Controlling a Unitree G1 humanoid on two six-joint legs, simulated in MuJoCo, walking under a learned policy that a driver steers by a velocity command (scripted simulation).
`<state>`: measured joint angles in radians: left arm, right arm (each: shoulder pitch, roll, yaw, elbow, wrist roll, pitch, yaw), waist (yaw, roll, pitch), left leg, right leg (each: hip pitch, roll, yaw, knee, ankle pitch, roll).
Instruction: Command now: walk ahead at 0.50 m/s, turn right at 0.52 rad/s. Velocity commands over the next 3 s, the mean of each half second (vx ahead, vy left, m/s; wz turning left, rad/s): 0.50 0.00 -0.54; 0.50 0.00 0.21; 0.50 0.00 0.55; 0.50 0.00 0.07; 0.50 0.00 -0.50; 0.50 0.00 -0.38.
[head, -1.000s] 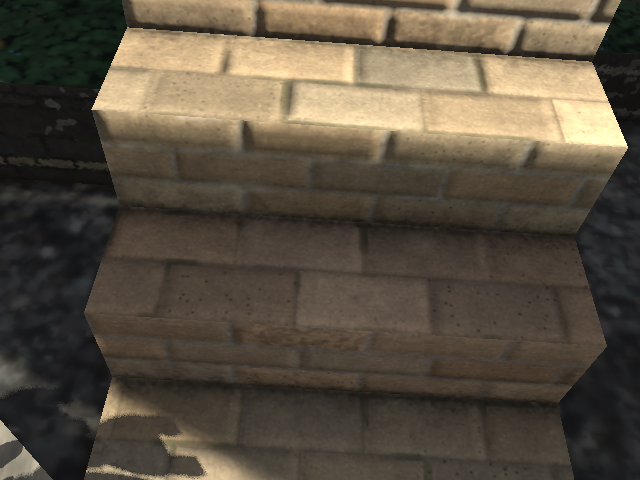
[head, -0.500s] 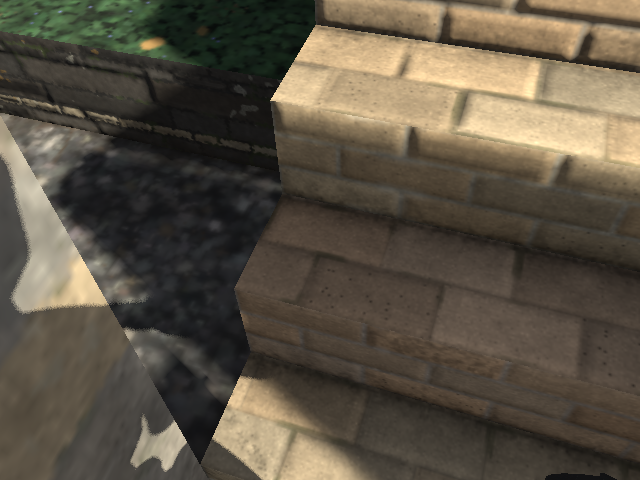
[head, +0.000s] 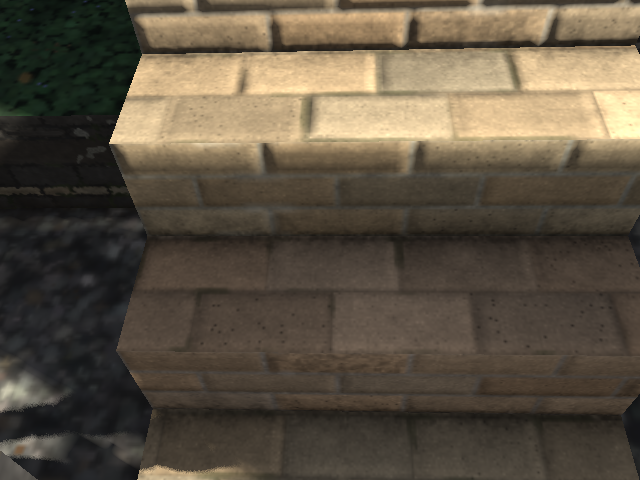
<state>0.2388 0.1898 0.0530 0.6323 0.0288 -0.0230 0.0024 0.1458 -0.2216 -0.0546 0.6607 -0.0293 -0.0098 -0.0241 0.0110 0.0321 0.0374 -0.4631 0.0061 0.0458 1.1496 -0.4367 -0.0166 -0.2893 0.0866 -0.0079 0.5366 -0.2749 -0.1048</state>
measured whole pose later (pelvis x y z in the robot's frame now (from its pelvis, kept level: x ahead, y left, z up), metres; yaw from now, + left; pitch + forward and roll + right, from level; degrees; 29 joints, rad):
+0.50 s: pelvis +0.01 -0.01 +0.01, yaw -18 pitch +2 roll +0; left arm 0.18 0.23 0.07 0.65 0.04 0.04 0.00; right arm 0.28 -0.18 -0.02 0.70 -0.03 -0.10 -0.04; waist -0.02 -0.04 0.01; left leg -0.20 0.03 0.16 0.40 -0.24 0.03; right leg -0.48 0.01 0.05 1.03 -0.37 0.03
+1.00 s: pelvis +0.01 -0.05 -0.01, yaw -8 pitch +1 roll -1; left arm 0.09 0.19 0.03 0.64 0.04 -0.03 0.04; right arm 0.24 -0.16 -0.04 0.59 -0.02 -0.02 -0.02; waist 0.01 -0.01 0.03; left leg -0.30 0.03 0.00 0.64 -0.35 -0.02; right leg -0.23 -0.03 -0.19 0.60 -0.38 -0.04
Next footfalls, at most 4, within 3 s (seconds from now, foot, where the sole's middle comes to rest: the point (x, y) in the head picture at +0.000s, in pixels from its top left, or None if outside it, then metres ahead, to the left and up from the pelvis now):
0.26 left None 0.08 0.06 -0.77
0.60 right None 0.00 -0.15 -0.77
1.76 right None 0.05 -0.10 -0.77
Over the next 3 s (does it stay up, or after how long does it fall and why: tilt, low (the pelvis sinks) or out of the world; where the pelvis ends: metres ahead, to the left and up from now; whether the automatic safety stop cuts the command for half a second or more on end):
stays up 0.04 -0.03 0.01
